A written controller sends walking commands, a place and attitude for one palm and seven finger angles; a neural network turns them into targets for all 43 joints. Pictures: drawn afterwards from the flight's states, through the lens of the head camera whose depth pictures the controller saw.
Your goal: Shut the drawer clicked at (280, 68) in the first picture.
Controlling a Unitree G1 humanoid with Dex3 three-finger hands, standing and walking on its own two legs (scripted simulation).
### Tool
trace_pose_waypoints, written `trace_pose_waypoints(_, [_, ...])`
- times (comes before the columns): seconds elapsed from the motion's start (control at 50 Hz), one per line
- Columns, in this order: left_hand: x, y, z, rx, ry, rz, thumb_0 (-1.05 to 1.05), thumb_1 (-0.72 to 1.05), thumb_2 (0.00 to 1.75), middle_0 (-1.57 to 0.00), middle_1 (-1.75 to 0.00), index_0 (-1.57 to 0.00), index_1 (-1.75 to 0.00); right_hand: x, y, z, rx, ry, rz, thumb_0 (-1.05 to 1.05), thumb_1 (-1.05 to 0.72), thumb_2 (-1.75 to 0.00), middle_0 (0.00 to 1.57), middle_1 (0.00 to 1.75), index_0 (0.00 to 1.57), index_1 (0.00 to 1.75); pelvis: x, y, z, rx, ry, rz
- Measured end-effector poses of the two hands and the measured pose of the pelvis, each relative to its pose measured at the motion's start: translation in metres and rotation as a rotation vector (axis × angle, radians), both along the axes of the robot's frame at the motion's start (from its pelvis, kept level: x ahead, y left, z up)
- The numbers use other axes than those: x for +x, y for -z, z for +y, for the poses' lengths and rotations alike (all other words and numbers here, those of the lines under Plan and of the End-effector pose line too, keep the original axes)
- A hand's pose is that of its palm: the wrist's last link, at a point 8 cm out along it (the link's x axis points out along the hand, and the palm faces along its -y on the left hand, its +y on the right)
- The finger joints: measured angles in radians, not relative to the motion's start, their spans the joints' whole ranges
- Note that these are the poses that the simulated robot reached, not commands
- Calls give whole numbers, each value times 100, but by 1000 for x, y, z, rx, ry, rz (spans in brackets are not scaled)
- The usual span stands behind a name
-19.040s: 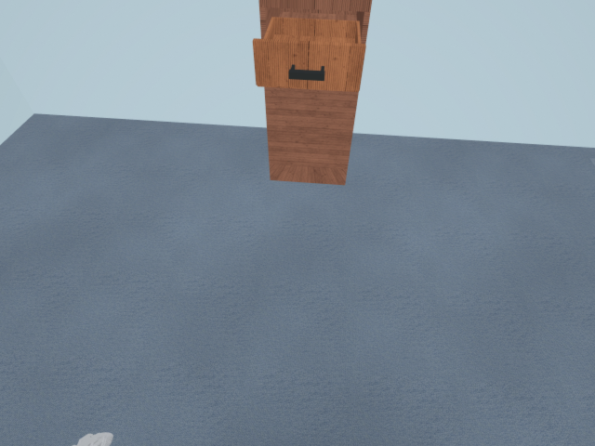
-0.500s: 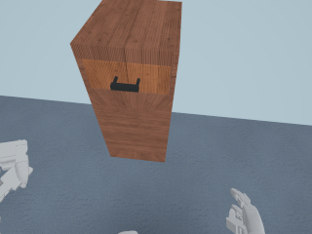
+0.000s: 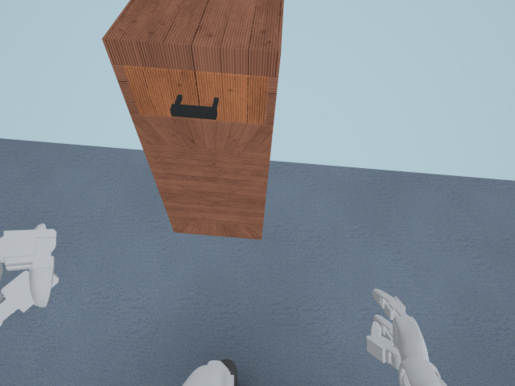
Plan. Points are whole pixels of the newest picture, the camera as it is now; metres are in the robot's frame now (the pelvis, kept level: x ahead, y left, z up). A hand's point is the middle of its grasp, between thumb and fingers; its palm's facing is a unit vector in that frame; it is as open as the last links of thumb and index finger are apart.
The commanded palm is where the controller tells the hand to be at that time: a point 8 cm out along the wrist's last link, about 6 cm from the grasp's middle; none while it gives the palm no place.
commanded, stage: step back with the hand held close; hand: left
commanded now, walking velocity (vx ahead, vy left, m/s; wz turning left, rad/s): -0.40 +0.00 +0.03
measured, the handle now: (195, 106) +0.71 +0.19 -0.03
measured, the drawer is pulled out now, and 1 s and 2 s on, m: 0.00 0.00 0.00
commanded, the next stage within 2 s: stop stepping back and stand still in 0.16 s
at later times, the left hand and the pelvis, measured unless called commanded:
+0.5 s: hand out of the picture +0.03 +0.24 +0.18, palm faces +0.35 -0.82 -0.45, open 3.2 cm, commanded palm -0.01 +0.28 +0.19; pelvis -0.15 +0.00 +0.01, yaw -1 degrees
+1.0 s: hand out of the picture -0.02 +0.25 +0.17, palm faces +0.44 -0.81 -0.39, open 3.2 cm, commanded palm -0.07 +0.29 +0.19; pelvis -0.20 +0.01 +0.00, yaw +1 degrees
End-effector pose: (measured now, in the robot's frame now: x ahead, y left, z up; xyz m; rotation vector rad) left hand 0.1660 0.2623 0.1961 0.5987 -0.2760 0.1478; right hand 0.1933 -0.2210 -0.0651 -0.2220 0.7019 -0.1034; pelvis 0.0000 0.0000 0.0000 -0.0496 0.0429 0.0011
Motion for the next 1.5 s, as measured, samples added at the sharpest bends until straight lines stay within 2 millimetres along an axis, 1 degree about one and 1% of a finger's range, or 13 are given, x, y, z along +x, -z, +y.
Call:
trace_pose_waypoints(0.18, [-42, 8, 34, -67, -125, -39, 1, 89, 89, -141, -160, -140, -160, -56, -8, -8, -82, 48, 53, 1, -90, -89, 20, 30, 20, 30, -37, -5, 11, 40, -5, 4])
trace_pose_waypoints(0.36, [-112, 3, 15, -73, -65, 3, 1, 89, 89, -141, -160, -140, -160, -133, -14, 5, -23, 12, -12, 1, -90, -89, 20, 30, 21, 30, -104, -8, 5, 13, 16, -22])
trace_pose_waypoints(0.5, [-170, 0, 13, -89, -138, -31, 1, 89, 89, -141, -160, -140, -160, -197, 3, -8, -20, 47, 65, 1, -90, -89, 20, 30, 21, 30, -146, -7, -2, 40, 20, -37])
trace_pose_waypoints(0.64, [-182, 22, 29, -190, -186, -92, 1, 89, 89, -141, -160, -141, -160, -244, 4, -25, -112, 118, 44, 2, -90, -89, 20, 30, 21, 30, -170, 3, 11, 37, 12, -52])
trace_pose_waypoints(0.72, [-188, 12, 22, -137, -142, -94, 1, 89, 89, -141, -160, -140, -160, -262, -2, -19, -64, 132, 6, 2, -90, -89, 20, 30, 20, 30, -183, -2, 6, 51, 6, -78])
trace_pose_waypoints(0.84, [-216, -4, 8, -17, -108, -108, 1, 89, 89, -141, -160, -140, -160, -272, 13, -13, -10, 81, 33, 1, -90, -89, 20, 30, 21, 30, -194, 4, -5, 48, -5, -74])
trace_pose_waypoints(0.94, [-230, 3, 22, -78, -185, -108, 1, 89, 89, -141, -160, -141, -160, -272, 18, -16, -33, 59, 100, 2, -90, -89, 20, 30, 21, 30, -200, 0, 0, 53, -13, -79])
trace_pose_waypoints(1.06, [-230, 13, 31, -131, -192, -121, 1, 89, 89, -141, -160, -141, -160, -257, 6, -10, -92, 52, 8, 2, -90, -89, 20, 30, 21, 30, -203, 5, 13, 41, -19, -85])
trace_pose_waypoints(1.26, [-228, -3, 22, -26, -188, -91, 1, 89, 89, -141, -160, -140, -160, -238, 9, 17, 36, -30, -8, 1, -90, -89, 20, 30, 21, 30, -200, 1, -1, 50, -30, -69])
trace_pose_waypoints(1.3, [-218, 26, 26, -45, -197, 26, 0, 89, 89, -141, -160, -140, -160, -235, 21, 15, 57, -61, 36, 1, -90, -89, 20, 30, 21, 30, -200, 2, 0, 44, -57, -52])
trace_pose_waypoints(1.38, [-207, 156, 41, -275, -351, 505, 0, 90, 89, -136, -156, -136, -156, -244, 48, 7, 58, -74, 196, 1, -90, -89, 20, 30, 21, 30, -198, 6, 5, 50, -106, -45])
trace_pose_waypoints(1.44, [-236, 254, 23, -428, -414, 883, 0, 91, 89, -129, -149, -129, -149, -264, 59, 2, 25, -47, 288, 1, -91, -89, 20, 30, 21, 30, -199, 10, 9, 48, -113, -62])
trace_pose_waypoints(1.5, [-289, 317, -14, -529, -406, 1222, 0, 91, 89, -120, -140, -119, -140, -293, 57, -1, -5, -3, 385, 1, -91, -89, 20, 30, 20, 30, -200, 5, 11, 52, -95, -74])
